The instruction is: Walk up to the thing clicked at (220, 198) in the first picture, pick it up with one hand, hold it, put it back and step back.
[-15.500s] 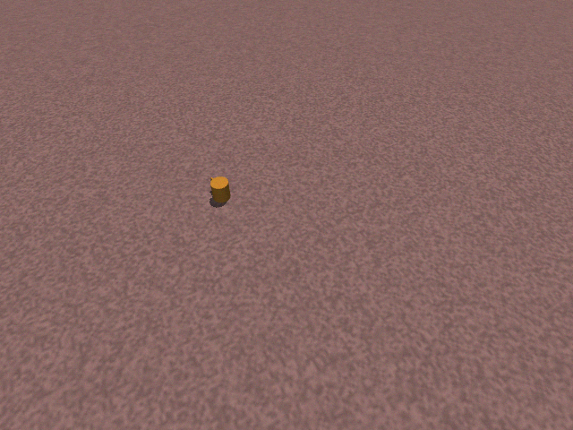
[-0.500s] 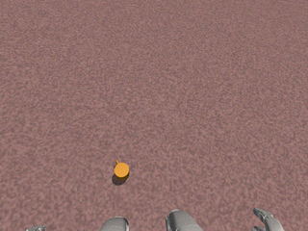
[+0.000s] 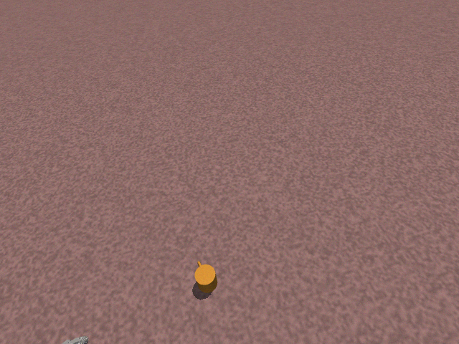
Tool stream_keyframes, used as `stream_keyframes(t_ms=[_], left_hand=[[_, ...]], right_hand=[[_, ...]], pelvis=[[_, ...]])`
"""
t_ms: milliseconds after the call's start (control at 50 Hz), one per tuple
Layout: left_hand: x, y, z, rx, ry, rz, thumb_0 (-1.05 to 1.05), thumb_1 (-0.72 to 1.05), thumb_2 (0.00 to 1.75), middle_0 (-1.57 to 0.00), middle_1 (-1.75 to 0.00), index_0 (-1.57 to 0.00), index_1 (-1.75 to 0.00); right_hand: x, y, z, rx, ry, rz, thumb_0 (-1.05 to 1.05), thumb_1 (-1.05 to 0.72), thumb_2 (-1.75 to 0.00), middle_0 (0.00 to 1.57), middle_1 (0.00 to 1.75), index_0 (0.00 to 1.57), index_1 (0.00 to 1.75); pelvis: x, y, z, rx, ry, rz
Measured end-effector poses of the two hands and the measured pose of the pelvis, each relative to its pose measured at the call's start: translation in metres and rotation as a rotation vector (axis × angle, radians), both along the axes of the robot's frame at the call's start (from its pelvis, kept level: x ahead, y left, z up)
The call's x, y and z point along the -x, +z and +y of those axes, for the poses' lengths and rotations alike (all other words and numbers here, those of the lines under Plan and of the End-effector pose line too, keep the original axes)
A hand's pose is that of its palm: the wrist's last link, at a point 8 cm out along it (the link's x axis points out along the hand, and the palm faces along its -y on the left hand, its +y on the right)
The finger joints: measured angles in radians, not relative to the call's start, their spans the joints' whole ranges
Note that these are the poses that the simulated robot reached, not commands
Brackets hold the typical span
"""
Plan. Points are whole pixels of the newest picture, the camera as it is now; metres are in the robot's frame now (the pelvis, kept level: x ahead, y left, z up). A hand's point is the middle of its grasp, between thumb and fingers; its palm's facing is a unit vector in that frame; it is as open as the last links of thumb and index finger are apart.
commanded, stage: walk up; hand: left
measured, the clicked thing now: (204, 275) +0.52 +0.19 -0.72
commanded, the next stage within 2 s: stand in 0.92 s
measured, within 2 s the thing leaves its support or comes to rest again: neither
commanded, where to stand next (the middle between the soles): +0.09 -0.02 m, yaw -6 degrees
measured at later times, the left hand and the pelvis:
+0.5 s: hand out of the picture +0.06 +0.30 -0.16, palm faces -0.11 -0.94 -0.33, open 7.4 cm; pelvis +0.02 +0.03 +0.00, yaw -5 degrees
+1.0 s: hand (123, 325) +0.19 +0.24 -0.13, palm faces -0.11 -0.94 -0.32, open 7.4 cm; pelvis +0.03 +0.01 +0.01, yaw -5 degrees
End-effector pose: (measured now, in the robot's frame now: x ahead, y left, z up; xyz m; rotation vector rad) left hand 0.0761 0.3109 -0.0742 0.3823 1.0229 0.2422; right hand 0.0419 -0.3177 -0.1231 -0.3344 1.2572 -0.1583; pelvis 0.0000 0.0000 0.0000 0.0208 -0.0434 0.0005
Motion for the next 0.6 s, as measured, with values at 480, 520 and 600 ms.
stream_keyframes(t_ms=[480,520,600], left_hand=[[0.024,-0.05,0.032,0.091,-0.016,0.283,0.01,0.91,0.9,-0.21,-0.3,-0.2,-0.3],[0.015,-0.049,0.027,0.071,-0.023,0.277,0.01,0.91,0.9,-0.21,-0.3,-0.2,-0.3],[-0.006,-0.041,0.012,0.051,-0.034,0.226,0.01,0.91,0.9,-0.21,-0.3,-0.2,-0.3]], right_hand=[[-0.007,0.035,0.036,0.086,-0.059,-0.127,0.01,-0.9,-0.9,0.21,0.3,0.21,0.3],[-0.012,0.026,0.028,0.075,-0.07,-0.119,0.01,-0.9,-0.9,0.21,0.3,0.21,0.3],[-0.024,0.01,0.023,0.04,-0.094,-0.102,0.01,-0.9,-0.9,0.2,0.3,0.2,0.3]], pelvis=[[-0.014,0.0,0.032,0.017,-0.075,-0.003],[-0.017,-0.004,0.027,0.017,-0.084,0.0],[-0.022,-0.004,0.02,0.039,-0.078,-0.003]])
